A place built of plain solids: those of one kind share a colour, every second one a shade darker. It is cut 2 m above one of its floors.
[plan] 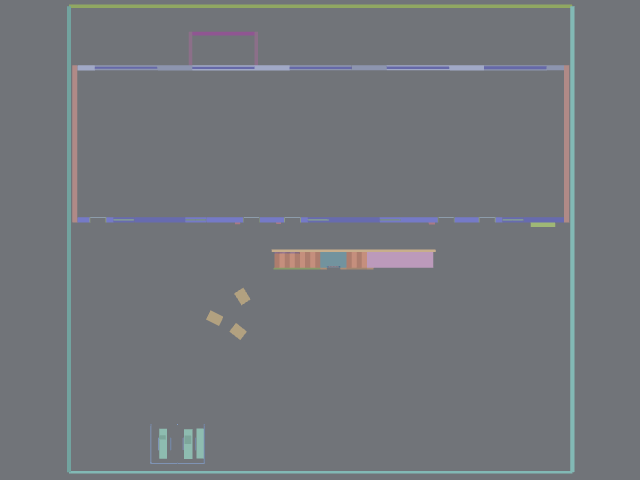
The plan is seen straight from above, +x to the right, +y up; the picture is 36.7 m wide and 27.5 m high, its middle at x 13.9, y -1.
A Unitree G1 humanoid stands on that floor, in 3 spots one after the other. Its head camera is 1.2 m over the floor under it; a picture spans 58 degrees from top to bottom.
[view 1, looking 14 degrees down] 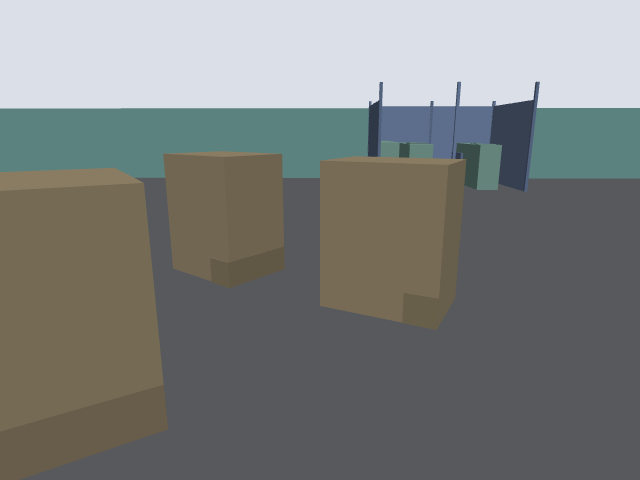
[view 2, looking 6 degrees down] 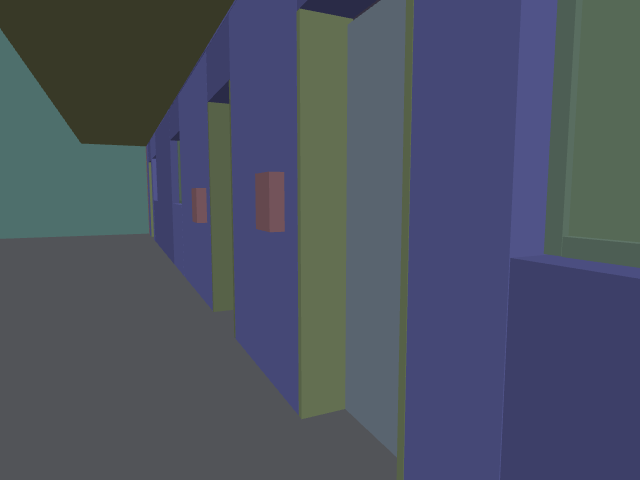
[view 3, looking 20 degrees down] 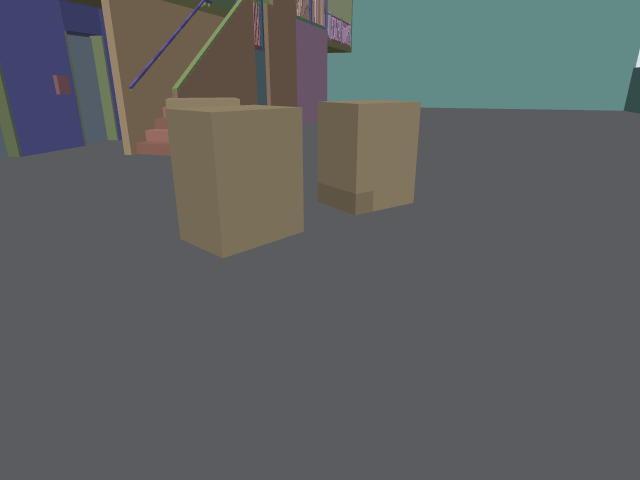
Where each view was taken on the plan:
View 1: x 8.32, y -2.52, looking -89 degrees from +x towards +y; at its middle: ground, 4.96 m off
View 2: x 13.94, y -0.84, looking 155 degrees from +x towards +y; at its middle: doorjamb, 2.27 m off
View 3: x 4.79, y -7.09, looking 17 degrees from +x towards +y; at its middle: ground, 3.51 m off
